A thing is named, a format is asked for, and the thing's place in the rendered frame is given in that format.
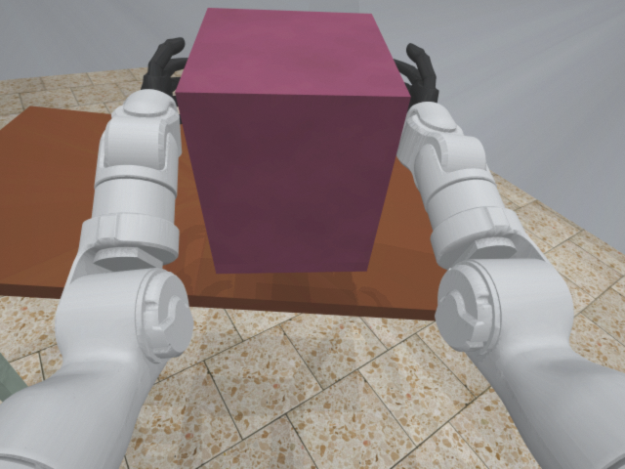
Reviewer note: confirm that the carton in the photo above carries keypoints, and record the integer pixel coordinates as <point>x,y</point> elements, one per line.
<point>292,121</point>

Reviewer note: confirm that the robot left hand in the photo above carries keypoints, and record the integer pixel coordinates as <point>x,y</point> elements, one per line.
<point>161,67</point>

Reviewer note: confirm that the robot left forearm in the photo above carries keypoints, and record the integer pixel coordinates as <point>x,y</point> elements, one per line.
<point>132,225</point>

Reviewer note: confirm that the robot right forearm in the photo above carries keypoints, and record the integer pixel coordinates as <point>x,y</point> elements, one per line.
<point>467,214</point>

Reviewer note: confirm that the robot right hand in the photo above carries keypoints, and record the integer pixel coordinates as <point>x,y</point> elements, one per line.
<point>423,79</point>

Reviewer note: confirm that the robot left upper arm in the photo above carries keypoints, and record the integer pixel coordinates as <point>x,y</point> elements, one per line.
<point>116,331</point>

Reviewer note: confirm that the table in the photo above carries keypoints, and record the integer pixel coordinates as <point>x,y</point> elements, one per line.
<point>48,162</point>

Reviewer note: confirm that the robot right upper arm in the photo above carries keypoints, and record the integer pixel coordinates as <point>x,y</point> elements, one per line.
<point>513,318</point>

